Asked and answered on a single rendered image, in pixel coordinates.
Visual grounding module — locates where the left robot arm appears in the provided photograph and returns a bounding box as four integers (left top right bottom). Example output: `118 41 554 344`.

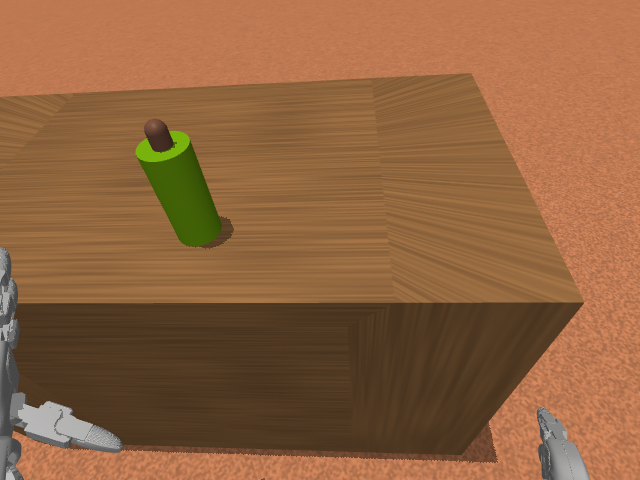
0 436 24 480

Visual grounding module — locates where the right robot hand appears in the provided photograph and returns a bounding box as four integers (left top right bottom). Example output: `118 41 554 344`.
537 407 590 480

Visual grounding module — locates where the bottle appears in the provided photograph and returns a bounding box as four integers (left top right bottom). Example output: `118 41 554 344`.
135 119 222 247

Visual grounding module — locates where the left robot hand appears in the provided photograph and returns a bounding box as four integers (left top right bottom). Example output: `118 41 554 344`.
0 247 123 453

